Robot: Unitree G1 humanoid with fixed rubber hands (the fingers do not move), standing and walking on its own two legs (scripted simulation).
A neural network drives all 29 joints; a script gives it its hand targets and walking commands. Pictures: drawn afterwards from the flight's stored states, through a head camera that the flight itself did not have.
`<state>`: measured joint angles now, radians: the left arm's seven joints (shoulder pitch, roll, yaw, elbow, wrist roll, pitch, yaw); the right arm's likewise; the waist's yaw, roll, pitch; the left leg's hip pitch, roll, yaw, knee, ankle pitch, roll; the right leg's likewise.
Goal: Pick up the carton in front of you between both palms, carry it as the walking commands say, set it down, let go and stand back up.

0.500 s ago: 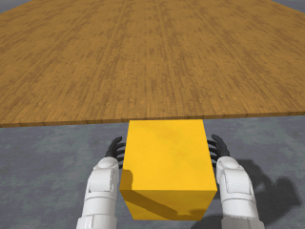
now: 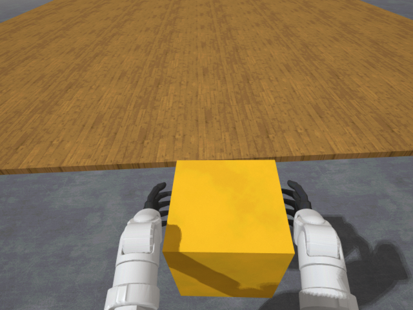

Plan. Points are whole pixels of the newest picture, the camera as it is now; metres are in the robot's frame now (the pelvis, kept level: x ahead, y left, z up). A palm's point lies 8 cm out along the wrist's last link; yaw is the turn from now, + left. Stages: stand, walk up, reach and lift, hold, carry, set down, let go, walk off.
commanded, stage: hold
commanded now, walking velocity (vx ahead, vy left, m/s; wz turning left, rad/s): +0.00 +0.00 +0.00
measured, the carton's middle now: (225, 231) +0.30 +0.00 -0.01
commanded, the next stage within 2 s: carry in 0.14 s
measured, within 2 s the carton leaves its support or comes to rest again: neither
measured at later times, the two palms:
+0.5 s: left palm (154, 180) +0.36 +0.15 +0.08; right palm (295, 183) +0.35 -0.15 +0.09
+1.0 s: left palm (161, 120) +0.62 +0.18 +0.07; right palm (262, 119) +0.61 -0.12 +0.07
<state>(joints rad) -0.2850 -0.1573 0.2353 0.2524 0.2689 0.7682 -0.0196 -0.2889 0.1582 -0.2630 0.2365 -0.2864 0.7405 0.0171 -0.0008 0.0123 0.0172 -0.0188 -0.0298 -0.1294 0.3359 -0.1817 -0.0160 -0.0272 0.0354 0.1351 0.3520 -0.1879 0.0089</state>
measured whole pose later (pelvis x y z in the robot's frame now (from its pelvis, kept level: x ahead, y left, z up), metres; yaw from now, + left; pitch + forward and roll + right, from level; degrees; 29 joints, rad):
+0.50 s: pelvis +0.08 +0.01 +0.00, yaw -3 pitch +4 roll -1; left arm -0.15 -0.12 0.12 -0.21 0.09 1.06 0.08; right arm -0.17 0.13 -0.11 -0.21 -0.13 1.03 -0.09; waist 0.00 0.04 -0.16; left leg -0.15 0.06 0.05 0.41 -0.32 -0.02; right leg -0.37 -0.02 -0.11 0.63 -0.42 -0.01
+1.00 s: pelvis +0.37 +0.04 -0.03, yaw -2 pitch +3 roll +1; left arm -0.08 -0.13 0.08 -0.50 0.05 1.27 0.13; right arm -0.09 0.13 -0.07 -0.48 -0.06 1.22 -0.12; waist -0.01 -0.03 -0.09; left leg -0.49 0.04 0.24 0.61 -0.17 0.09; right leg -0.11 -0.11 -0.10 0.86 -0.49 0.03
